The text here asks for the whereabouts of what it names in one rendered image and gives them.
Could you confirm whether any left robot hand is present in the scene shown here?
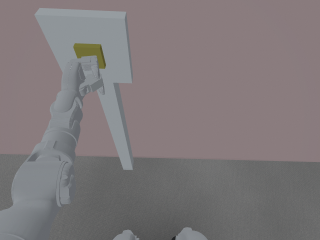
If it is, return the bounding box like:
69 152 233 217
61 55 105 100

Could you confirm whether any robot shin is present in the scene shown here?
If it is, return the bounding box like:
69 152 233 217
122 230 134 235
180 227 192 233

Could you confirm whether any button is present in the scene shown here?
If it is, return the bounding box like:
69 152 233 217
73 43 106 69

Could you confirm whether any robot left shin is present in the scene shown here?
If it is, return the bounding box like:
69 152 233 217
122 230 134 235

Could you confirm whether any left robot upper arm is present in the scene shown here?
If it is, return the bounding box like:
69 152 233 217
0 161 76 240

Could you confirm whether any robot right shin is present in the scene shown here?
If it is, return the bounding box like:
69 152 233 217
180 227 192 233

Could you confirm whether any robot left forearm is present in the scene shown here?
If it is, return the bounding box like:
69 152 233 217
11 90 83 203

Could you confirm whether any panel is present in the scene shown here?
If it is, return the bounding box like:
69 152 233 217
35 8 134 170

